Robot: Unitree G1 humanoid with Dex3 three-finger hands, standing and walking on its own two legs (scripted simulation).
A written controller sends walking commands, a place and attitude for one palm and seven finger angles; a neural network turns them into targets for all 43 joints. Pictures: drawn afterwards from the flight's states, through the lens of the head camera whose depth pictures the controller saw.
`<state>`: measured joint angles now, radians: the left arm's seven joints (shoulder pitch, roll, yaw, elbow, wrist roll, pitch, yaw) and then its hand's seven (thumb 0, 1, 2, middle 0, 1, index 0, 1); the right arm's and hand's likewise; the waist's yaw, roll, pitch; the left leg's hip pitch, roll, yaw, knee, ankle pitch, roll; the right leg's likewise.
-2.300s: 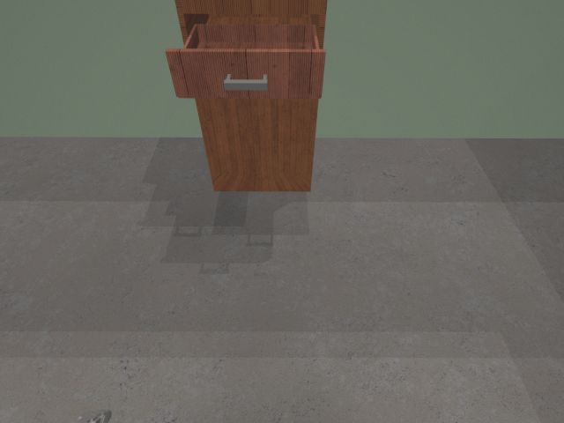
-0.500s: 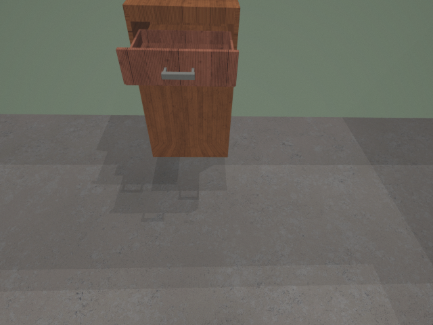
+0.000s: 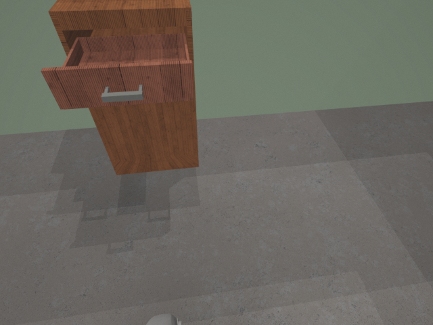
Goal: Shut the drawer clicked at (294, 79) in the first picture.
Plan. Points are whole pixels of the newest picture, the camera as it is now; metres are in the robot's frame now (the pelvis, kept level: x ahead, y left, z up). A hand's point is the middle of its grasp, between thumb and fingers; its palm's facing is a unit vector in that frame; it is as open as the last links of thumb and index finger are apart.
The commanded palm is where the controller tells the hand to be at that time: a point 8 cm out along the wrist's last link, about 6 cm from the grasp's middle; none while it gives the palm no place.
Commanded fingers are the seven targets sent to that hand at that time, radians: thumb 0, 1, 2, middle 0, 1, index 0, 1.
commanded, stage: walk to a spot facing it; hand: left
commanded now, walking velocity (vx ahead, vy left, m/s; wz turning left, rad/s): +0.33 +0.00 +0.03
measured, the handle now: (123, 92) +0.77 +0.33 +0.00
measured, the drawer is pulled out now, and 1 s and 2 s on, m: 0.29 0.29 0.29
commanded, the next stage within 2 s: turn to face it in 0.14 s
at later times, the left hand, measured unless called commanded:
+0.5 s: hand (117, 302) +0.20 +0.23 -0.17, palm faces +0.07 -0.98 -0.18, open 7.4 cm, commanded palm none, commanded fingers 0.00 0.90 0.90 -0.20 -0.30 -0.20 -0.30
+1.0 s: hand (115, 302) +0.21 +0.24 -0.18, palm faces +0.21 -0.96 -0.17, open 7.3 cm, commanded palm none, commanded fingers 0.00 0.90 0.90 -0.20 -0.30 -0.20 -0.30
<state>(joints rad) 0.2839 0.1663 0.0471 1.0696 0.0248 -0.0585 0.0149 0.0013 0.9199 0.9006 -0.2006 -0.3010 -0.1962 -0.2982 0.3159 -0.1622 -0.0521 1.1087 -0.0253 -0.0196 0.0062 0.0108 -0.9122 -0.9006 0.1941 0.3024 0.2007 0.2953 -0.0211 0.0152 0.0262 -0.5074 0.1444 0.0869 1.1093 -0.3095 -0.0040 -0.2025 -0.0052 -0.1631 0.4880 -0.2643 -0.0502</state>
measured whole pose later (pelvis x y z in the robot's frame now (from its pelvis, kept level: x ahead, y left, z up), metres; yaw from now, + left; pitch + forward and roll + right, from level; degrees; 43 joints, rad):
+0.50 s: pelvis +0.17 +0.05 +0.00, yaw +0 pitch -1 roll +0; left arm 0.25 0.17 0.05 1.05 0.02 -0.01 0.02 0.00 0.91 0.90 -0.20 -0.30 -0.19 -0.30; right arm 0.27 -0.16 -0.03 1.06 -0.02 -0.05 -0.03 -0.02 -0.96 -0.90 0.20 0.30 0.20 0.30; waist 0.00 -0.03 0.04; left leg -0.22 0.02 0.16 0.44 -0.20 0.05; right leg -0.42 -0.09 -0.08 0.81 -0.34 0.03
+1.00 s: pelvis +0.23 +0.06 +0.00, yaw +8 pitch -2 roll +0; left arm 0.30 0.18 0.06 1.08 0.02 0.03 0.00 0.00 0.92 0.90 -0.20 -0.30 -0.20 -0.30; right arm 0.31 -0.16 -0.03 1.06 -0.03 -0.03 -0.02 0.01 -0.92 -0.90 0.19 0.30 0.20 0.30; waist 0.00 -0.03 0.01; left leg -0.18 0.04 0.11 0.53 -0.32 0.02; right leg -0.34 -0.07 -0.11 0.85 -0.44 0.00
